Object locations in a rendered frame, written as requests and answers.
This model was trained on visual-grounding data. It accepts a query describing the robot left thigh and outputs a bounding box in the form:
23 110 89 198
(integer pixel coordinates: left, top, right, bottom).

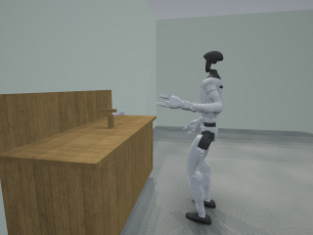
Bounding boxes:
187 132 212 183

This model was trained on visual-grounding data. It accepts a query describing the robot right forearm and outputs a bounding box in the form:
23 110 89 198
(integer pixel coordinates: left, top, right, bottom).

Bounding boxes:
197 117 205 124

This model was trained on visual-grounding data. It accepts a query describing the robot left forearm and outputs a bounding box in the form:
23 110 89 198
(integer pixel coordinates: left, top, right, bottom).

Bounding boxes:
181 101 222 115

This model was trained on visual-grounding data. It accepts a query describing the robot left upper arm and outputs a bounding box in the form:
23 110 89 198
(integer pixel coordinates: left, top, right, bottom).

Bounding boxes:
202 77 223 115

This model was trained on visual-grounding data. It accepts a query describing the robot left hand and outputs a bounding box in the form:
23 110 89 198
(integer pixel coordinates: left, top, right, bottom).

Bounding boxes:
156 94 183 109

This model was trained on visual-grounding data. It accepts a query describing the counter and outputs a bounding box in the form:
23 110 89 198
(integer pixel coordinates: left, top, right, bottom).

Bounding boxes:
0 90 157 235

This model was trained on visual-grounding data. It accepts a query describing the tap lever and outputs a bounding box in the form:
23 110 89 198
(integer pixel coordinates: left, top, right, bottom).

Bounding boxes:
113 112 124 117

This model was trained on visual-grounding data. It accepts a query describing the robot left foot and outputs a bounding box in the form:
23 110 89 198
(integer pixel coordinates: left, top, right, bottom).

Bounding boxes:
185 212 211 225

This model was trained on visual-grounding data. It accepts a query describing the robot right hand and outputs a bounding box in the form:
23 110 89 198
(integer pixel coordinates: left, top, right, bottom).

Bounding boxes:
184 119 201 135

